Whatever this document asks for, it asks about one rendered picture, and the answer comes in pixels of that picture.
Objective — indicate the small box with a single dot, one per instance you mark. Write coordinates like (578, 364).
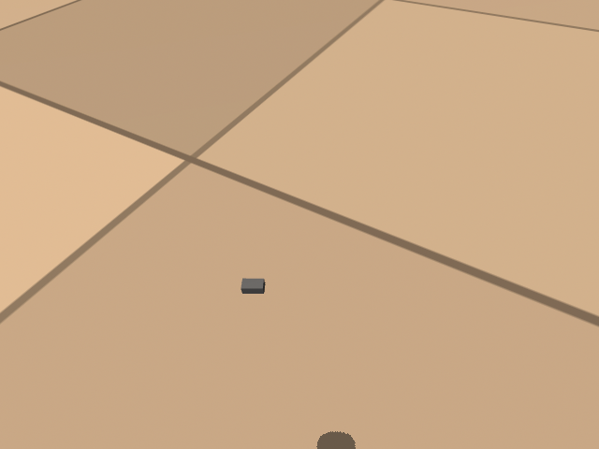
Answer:
(252, 286)

